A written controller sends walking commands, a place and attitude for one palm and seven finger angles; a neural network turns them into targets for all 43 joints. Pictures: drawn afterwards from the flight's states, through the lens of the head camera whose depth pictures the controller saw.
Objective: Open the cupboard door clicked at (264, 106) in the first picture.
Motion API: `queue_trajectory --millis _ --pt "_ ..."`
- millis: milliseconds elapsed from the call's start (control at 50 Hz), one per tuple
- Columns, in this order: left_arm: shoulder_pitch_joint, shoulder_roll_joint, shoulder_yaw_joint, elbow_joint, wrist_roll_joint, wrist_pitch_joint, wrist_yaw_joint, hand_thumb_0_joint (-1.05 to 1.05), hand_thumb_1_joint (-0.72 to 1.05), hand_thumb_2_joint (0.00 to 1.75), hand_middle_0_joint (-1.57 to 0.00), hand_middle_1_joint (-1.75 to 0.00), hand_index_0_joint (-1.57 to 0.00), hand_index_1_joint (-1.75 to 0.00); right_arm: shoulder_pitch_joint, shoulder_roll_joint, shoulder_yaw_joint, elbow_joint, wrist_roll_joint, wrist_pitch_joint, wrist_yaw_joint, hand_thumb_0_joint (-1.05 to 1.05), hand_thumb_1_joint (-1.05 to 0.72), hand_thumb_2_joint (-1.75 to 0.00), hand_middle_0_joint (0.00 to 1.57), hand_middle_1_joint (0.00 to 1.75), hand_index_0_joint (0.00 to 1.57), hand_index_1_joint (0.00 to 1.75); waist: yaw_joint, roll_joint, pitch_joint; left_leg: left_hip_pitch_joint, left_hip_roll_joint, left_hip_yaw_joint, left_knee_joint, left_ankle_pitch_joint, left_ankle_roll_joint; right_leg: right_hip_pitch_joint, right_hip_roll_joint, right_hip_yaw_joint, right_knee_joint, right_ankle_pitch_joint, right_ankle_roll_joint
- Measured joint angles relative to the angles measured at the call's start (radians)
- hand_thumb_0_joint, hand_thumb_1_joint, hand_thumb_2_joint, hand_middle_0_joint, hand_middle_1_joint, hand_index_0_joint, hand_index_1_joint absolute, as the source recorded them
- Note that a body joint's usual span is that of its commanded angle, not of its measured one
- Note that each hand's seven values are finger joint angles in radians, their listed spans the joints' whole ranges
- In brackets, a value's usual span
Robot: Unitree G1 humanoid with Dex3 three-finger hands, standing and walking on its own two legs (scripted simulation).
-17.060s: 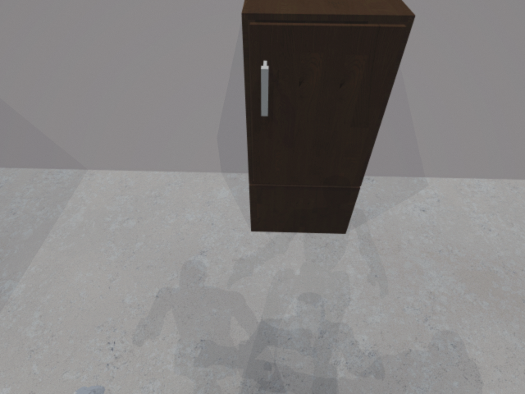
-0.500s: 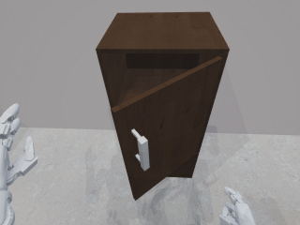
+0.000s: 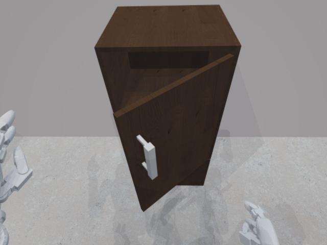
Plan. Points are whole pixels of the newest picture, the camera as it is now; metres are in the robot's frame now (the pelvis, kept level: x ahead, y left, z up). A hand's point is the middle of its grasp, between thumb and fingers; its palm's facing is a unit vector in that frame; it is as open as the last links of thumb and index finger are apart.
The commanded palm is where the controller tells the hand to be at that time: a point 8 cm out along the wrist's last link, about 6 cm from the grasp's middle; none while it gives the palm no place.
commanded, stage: step back with the hand held close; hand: left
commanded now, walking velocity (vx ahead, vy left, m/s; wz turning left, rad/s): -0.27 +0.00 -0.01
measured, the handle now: (146, 157) +0.35 +0.09 +0.00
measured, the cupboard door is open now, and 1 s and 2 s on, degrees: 40 40 40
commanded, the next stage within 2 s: stop stepping back and stand still in 1.16 s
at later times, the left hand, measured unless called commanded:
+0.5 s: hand out of the picture +0.13 +0.28 +0.15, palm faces +0.42 -0.76 -0.50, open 7.4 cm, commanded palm +0.07 +0.32 +0.17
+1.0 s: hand out of the picture +0.06 +0.28 +0.16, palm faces +0.49 -0.70 -0.52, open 7.4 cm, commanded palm -0.03 +0.32 +0.17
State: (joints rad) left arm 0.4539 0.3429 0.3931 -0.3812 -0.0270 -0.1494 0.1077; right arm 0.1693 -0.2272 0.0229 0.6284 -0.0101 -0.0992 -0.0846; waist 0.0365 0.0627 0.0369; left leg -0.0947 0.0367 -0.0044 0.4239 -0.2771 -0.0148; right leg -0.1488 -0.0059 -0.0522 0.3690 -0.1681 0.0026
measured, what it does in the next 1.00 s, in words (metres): shifts its weight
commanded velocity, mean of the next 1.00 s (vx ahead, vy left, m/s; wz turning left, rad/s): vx -0.32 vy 0.00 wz -0.03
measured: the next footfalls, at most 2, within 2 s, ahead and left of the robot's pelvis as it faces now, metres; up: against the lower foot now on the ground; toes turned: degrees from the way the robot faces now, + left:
right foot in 1.50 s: -0.26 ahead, -0.11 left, +0.00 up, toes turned +4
left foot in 1.70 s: -0.23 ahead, +0.12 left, +0.00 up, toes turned +3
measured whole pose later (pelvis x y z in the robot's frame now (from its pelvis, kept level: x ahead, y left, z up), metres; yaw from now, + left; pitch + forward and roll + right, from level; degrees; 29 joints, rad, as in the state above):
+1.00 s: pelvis -0.14 +0.01 -0.04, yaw +6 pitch -2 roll +1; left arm 0.48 0.43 0.49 -0.55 0.02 -0.26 0.14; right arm 0.18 -0.21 -0.02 0.57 0.00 -0.12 -0.08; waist -0.02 -0.04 0.10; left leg -0.49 -0.01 0.04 0.72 -0.28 0.04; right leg -0.51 0.02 0.11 0.66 -0.12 0.03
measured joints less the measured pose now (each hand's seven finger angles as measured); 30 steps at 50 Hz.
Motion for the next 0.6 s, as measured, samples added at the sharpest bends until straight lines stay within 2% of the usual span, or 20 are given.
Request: queue_trajectory --millis 100,260,480,600 --pt "0.062 0.024 0.002 -0.038 -0.002 -0.013 0.0 0.01 0.89 0.9 -0.21 -0.3 -0.21 -0.3 -0.018 -0.016 -0.019 -0.034 0.002 0.037 -0.003 0.02 -0.9 -0.9 0.2 0.3 0.2 0.3 -0.024 -0.01 0.007 -0.059 -0.012 0.014 0.007 0.017 0.008 -0.064 -0.012 0.015 0.008 0.022 0.009" --pt "0.112 0.067 0.012 -0.09 0.0 -0.013 0.01 0.01 0.89 0.9 -0.22 -0.31 -0.22 -0.3 -0.011 -0.013 -0.041 -0.054 0.014 0.072 -0.014 0.02 -0.9 -0.9 0.2 0.3 0.2 0.3 -0.03 -0.045 0.018 -0.119 -0.032 0.029 0.042 0.032 0.022 -0.132 -0.031 0.033 0.052 0.036 0.022" --pt "0.09 0.057 0.038 -0.117 0.023 -0.048 0.034 0.01 0.89 0.9 -0.22 -0.31 -0.22 -0.3 0.016 0.007 -0.022 -0.071 0.017 0.046 -0.007 0.02 -0.9 -0.9 0.2 0.3 0.2 0.3 -0.025 -0.069 0.018 -0.218 -0.038 0.028 0.146 0.036 0.037 -0.21 -0.038 0.035 0.115 0.061 0.027" --pt "0.069 0.05 0.044 -0.123 0.036 -0.068 0.042 0.01 0.89 0.9 -0.22 -0.31 -0.22 -0.3 0.044 0.008 -0.018 -0.066 0.015 0.023 -0.007 0.02 -0.9 -0.9 0.2 0.3 0.2 0.3 -0.033 -0.067 0.021 -0.272 -0.038 0.009 0.198 0.032 0.045 -0.246 -0.017 0.051 0.154 0.028 0.026"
